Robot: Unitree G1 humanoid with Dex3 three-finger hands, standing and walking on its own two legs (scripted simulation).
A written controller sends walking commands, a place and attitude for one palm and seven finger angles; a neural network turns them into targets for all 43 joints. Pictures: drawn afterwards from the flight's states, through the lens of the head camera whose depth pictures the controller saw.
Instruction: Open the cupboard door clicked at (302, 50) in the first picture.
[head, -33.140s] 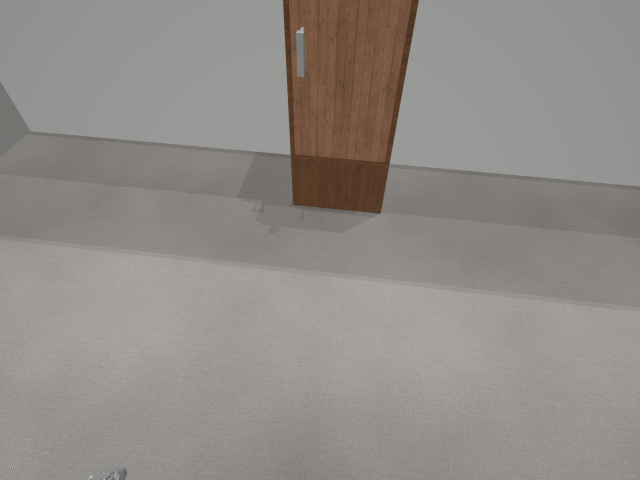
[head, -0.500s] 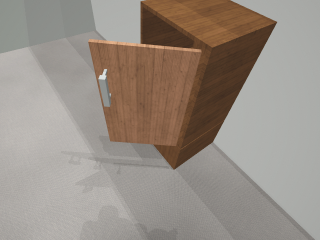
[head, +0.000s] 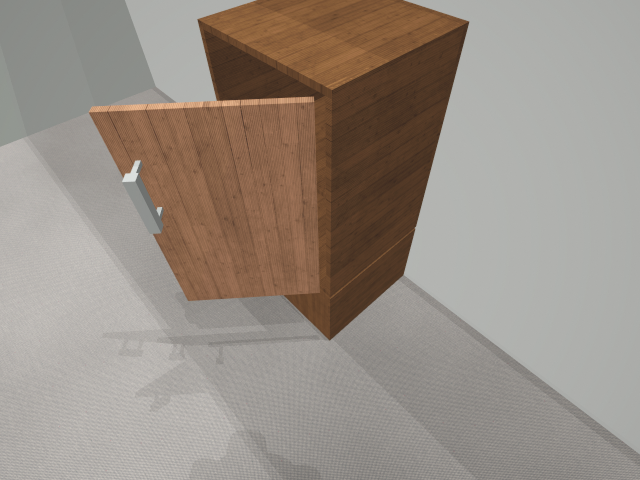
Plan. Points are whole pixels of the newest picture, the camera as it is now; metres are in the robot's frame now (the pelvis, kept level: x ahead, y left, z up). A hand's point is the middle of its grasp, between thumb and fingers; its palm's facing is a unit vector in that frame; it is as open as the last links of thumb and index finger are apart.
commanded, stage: come to a stop and stand still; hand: left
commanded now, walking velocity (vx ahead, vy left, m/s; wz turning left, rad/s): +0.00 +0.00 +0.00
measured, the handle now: (146, 197) +0.61 +0.34 -0.04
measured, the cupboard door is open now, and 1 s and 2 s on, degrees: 51 51 51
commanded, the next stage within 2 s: look again from close up in 0.38 s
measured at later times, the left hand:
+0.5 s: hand out of the picture -0.02 +0.14 -0.17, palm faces +0.05 -0.98 -0.17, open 7.4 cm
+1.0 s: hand out of the picture +0.01 +0.21 -0.17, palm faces -0.01 -0.97 -0.24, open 7.4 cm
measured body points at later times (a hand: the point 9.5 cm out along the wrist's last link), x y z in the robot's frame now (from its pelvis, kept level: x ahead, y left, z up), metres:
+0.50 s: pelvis +0.00 -0.02 +0.01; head +0.02 -0.01 +0.45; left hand -0.02 +0.20 -0.16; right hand +0.00 -0.24 -0.16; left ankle +0.01 +0.13 -0.74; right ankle -0.04 -0.10 -0.74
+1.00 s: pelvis -0.01 +0.02 +0.00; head +0.00 +0.02 +0.45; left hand +0.01 +0.26 -0.15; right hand +0.00 -0.20 -0.16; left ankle +0.01 +0.13 -0.74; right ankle -0.04 -0.10 -0.74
